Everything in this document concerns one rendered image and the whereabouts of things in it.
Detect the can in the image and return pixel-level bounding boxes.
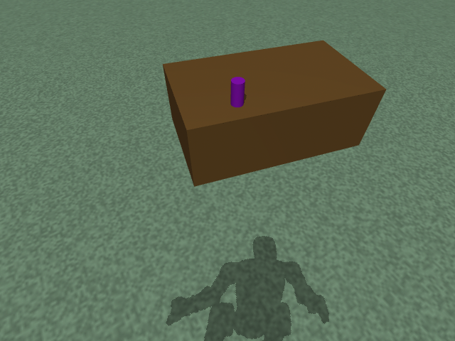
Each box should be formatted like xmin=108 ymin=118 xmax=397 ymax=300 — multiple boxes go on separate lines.
xmin=230 ymin=77 xmax=245 ymax=107

